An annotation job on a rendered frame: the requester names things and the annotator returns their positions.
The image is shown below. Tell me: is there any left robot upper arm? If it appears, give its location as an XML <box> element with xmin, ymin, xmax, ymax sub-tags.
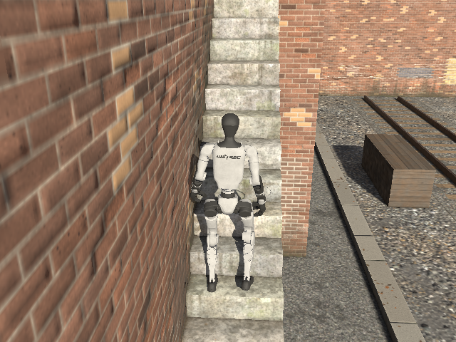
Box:
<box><xmin>195</xmin><ymin>143</ymin><xmax>214</xmax><ymax>181</ymax></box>

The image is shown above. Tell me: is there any right robot upper arm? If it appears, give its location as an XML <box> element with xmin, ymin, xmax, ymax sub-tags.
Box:
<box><xmin>244</xmin><ymin>145</ymin><xmax>260</xmax><ymax>186</ymax></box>

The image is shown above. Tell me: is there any left robot thigh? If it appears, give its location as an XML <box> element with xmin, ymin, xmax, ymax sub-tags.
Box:
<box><xmin>204</xmin><ymin>199</ymin><xmax>219</xmax><ymax>247</ymax></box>

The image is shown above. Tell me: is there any left robot forearm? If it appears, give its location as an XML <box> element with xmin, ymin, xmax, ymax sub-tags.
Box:
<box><xmin>191</xmin><ymin>170</ymin><xmax>203</xmax><ymax>193</ymax></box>

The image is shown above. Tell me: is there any right robot forearm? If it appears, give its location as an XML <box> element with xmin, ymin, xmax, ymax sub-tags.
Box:
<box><xmin>253</xmin><ymin>176</ymin><xmax>266</xmax><ymax>204</ymax></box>

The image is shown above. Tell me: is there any robot torso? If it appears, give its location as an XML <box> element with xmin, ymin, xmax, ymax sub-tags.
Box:
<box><xmin>212</xmin><ymin>141</ymin><xmax>246</xmax><ymax>214</ymax></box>

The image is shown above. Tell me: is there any right robot hand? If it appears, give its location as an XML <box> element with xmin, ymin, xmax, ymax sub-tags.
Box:
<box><xmin>252</xmin><ymin>202</ymin><xmax>266</xmax><ymax>217</ymax></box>

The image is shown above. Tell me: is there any left robot hand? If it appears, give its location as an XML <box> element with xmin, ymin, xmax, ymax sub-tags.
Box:
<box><xmin>190</xmin><ymin>190</ymin><xmax>207</xmax><ymax>203</ymax></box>

